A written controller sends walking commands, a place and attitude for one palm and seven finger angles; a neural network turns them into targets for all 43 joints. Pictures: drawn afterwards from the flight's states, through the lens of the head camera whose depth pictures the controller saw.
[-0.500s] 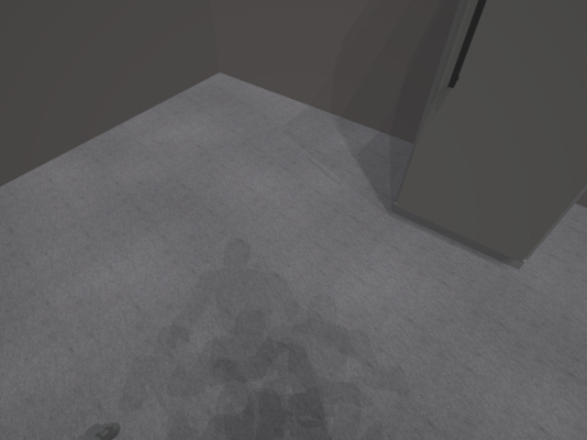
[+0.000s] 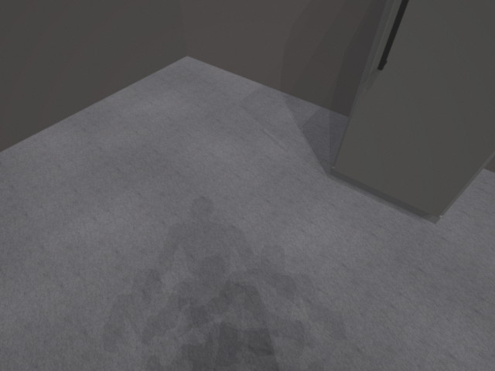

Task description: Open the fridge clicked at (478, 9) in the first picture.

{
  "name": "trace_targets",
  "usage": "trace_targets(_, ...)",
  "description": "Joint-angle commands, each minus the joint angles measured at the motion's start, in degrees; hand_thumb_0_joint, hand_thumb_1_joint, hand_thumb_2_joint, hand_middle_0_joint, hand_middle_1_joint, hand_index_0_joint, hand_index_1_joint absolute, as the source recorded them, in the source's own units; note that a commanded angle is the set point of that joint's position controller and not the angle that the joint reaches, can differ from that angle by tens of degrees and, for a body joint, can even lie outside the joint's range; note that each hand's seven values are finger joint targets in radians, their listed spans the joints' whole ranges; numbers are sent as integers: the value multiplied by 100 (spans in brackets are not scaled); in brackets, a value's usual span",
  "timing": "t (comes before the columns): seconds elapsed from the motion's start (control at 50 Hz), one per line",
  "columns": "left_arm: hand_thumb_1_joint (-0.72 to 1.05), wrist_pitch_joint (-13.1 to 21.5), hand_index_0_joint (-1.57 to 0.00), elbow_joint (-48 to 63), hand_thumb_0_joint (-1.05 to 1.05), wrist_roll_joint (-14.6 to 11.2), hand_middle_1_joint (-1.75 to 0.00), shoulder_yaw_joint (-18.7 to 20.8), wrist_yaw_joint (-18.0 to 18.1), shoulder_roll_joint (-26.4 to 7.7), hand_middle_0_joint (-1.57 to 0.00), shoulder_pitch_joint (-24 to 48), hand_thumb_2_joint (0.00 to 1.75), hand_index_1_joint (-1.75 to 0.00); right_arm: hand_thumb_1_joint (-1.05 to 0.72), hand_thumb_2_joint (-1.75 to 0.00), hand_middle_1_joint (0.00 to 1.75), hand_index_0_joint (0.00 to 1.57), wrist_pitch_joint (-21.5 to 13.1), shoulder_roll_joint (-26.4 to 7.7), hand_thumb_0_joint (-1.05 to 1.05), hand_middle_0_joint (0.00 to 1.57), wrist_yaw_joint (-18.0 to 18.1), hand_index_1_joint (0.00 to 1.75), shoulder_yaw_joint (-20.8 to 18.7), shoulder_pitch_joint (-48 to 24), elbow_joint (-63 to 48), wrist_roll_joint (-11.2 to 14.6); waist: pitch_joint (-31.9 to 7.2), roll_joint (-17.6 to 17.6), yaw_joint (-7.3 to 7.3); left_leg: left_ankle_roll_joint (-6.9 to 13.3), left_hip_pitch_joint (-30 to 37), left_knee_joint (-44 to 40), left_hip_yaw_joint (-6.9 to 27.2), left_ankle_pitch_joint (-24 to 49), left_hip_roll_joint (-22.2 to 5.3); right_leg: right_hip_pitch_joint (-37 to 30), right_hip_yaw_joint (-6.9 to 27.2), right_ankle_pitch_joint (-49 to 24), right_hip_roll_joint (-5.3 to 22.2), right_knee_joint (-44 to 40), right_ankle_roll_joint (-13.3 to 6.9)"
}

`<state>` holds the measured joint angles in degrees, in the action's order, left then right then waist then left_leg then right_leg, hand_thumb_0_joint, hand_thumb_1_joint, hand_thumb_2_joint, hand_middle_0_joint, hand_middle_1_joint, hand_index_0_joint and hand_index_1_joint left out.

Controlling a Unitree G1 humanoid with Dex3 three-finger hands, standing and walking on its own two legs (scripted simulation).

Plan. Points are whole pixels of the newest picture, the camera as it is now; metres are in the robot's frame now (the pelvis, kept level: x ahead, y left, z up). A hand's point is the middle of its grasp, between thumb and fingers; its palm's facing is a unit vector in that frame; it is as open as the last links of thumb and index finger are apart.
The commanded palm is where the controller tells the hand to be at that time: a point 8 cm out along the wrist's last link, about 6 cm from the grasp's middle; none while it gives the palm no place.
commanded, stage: stand and wait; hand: left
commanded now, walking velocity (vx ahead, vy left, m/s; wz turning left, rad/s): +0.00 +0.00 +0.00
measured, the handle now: (406, 0) +1.18 -0.45 +0.17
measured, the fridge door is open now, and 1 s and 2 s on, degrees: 0 0 0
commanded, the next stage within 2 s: look at it before walking up in 0.32 s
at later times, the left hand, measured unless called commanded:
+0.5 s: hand out of the picture +0.08 +0.24 -0.15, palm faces -0.04 -0.94 -0.34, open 7.4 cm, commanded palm none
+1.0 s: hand out of the picture +0.08 +0.24 -0.15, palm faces -0.03 -0.94 -0.33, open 7.4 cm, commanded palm none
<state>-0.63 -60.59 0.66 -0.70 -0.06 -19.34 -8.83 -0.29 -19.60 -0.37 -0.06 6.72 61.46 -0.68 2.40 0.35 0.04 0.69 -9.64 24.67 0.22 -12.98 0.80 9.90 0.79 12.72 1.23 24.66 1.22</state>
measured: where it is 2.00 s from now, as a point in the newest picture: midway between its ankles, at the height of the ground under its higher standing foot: (258, 370)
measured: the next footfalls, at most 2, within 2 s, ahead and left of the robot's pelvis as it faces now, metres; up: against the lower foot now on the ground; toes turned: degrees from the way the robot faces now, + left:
left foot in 1.86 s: +0.41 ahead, +0.04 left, +0.00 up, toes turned -8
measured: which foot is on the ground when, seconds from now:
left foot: down 0.00-1.00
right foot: down 0.00-1.00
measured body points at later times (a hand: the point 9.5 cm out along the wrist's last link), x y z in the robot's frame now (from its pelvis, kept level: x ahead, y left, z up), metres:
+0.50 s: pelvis +0.00 -0.01 +0.00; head +0.00 -0.01 +0.45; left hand +0.08 +0.28 -0.13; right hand +0.07 -0.31 -0.13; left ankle +0.01 +0.11 -0.74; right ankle +0.01 -0.13 -0.74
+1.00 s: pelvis +0.00 -0.01 +0.00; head +0.01 -0.01 +0.45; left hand +0.08 +0.28 -0.13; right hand +0.09 -0.31 -0.13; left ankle +0.01 +0.11 -0.74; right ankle +0.01 -0.13 -0.74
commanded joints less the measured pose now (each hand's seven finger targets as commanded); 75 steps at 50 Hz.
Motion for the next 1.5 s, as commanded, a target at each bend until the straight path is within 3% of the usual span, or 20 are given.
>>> trace_targets(0.0,90,197,-20,357,0,-7,-30,268,73,-1186,-20,358,90,-30,-90,-90,30,20,-165,-1154,0,20,89,30,-244,-369,-358,12,-469,-36,-13,158,15,-522,590,582,-702,-106,485,-460,554,-422,-282)
trace_targets(0.46,90,205,-20,213,0,4,-30,262,67,-1215,-20,422,90,-30,-90,-90,30,20,-152,-1169,0,20,79,30,-224,-306,-130,9,-281,21,-1,98,54,-709,573,401,-720,15,582,-213,552,-661,-286)
trace_targets(0.72,90,233,-20,210,0,-6,-30,271,75,-1212,-20,390,90,-30,-90,-90,30,20,-169,-1169,0,20,90,30,-211,-300,-108,21,-573,5,-1,84,262,-619,546,920,-751,-226,548,-846,591,-585,-303)
trace_targets(1.02,90,222,-20,167,0,0,-30,265,74,-1218,-20,395,90,-30,-90,-90,30,20,-156,-1175,0,20,99,30,-205,-354,-102,28,-376,3,-8,75,279,-718,540,896,-771,-188,523,-823,575,-675,-280)
trace_targets(1.06,90,96,-20,14,0,-1,-30,138,85,-543,-20,4,90,-30,-90,-90,30,20,-67,-508,0,20,80,30,-53,3,36,-28,-435,-14,-5,-36,340,-583,346,206,-743,-82,551,-44,496,-609,-216)
trace_targets(1.1,90,-3,-20,45,0,34,-30,172,24,-544,-20,-152,90,-30,-90,-90,30,20,5,-507,0,20,62,30,-97,166,15,-61,-64,-1,-17,-10,79,-572,306,-1201,-733,362,695,1289,374,-624,-272)
trace_targets(1.16,90,-50,-20,266,0,75,-30,278,-81,-563,-20,-237,90,-30,-90,-90,30,20,27,-699,0,20,60,30,-211,323,-127,-91,487,-239,18,146,-284,-771,540,-2476,-927,1045,694,2040,80,-211,-354)
trace_targets(1.2,90,-9,-20,434,0,73,-30,316,-128,-387,-20,-355,90,-30,-90,-90,30,20,-15,-865,0,20,79,30,-323,563,-195,-77,572,-594,74,467,0,-1097,1113,-2857,-1436,1577,314,1729,-223,710,-312)
trace_targets(1.22,90,32,-20,489,0,69,-30,317,-153,-218,-20,-354,90,-30,-90,-90,30,20,-62,-966,0,20,100,30,-385,687,-201,-59,518,-901,128,671,283,-1276,1418,-2654,-1825,1815,-64,1230,-315,1372,-259)
trace_targets(1.24,90,66,-20,618,0,65,-30,330,-170,-121,-20,-179,90,-30,-90,-90,30,20,-120,-930,0,20,111,30,-423,860,-204,-51,436,-951,210,883,594,-1331,1511,-2011,-2095,2081,-153,1315,-153,1802,-216)
trace_targets(1.28,90,136,-20,756,0,60,-30,362,-201,-56,-20,-47,90,-30,-90,-90,30,20,-186,-786,0,20,112,30,-436,988,-215,-59,339,-898,243,957,790,-1126,1191,-983,-2174,2182,-148,1597,89,1896,-198)
trace_targets(1.3,90,163,-20,756,0,55,-30,384,-209,31,-20,-119,90,-30,-90,-90,30,20,-200,-691,0,20,117,30,-424,927,-234,-75,372,-899,161,880,612,-926,883,-454,-2117,1894,-227,1561,149,1686,-196)
trace_targets(1.32,90,188,-20,653,0,54,-30,403,-219,116,-20,-475,90,-30,-90,-90,30,20,-204,-611,0,20,126,30,-412,753,-260,-79,259,-847,-38,692,359,-503,440,-34,-1952,1271,-335,1288,144,1200,-207)
trace_targets(1.34,90,211,-20,431,0,71,-30,426,-219,166,-20,-1092,90,-30,-90,-90,30,20,-197,-528,0,20,125,30,-388,603,-283,-76,69,-569,-330,437,-210,320,-68,-20,-1592,196,-554,669,-38,567,-243)
trace_targets(1.36,90,276,-20,170,0,102,-30,504,-176,-149,-20,-1860,90,-30,-90,-90,30,20,-211,-263,0,20,93,30,-333,532,-370,-28,-237,425,-647,113,-1235,1841,-676,-262,-1050,-1083,220,598,339,-177,-432)
trace_targets(1.38,90,350,-20,-27,0,106,-30,666,-47,-843,-20,-2639,90,-30,-90,-90,30,20,-257,190,0,20,37,30,-216,218,-711,15,-284,2431,-887,-211,-2976,3537,-1095,-1913,-279,-1866,2915,317,1871,-1106,-1035)
trace_targets(1.4,90,355,-20,-108,0,4,-30,613,52,-709,-20,-2881,90,-30,-90,-90,30,20,-301,-35,0,20,34,30,-255,-187,-861,-38,-168,1482,-921,-121,-3246,4048,-372,-1956,-446,-1799,3361,-273,2073,-1193,-1373)
trace_targets(1.42,90,382,-20,-29,0,3,-30,569,74,-527,-20,-2448,90,-30,-90,-90,30,20,-331,-31,0,20,32,30,-308,5,-754,-15,-13,1019,-658,-62,-3206,4125,-148,-1396,-706,-1542,2844,-38,1912,-1095,-1506)
trace_targets(1.44,90,392,-20,30,0,18,-30,542,63,-358,-20,-2241,90,-30,-90,-90,30,20,-333,78,0,20,15,30,-301,-131,-699,-27,216,727,-620,-104,-3183,4250,-195,-1210,-785,-1100,2815,123,1815,-1174,-1531)
trace_targets(1.48,90,422,-20,135,0,57,-30,472,96,-51,-20,-1802,90,-30,-90,-90,30,20,-279,209,0,20,-17,30,-321,59,-569,-72,442,227,-313,-178,-2933,4109,-148,-805,-905,-499,2266,128,1656,-1276,-1465)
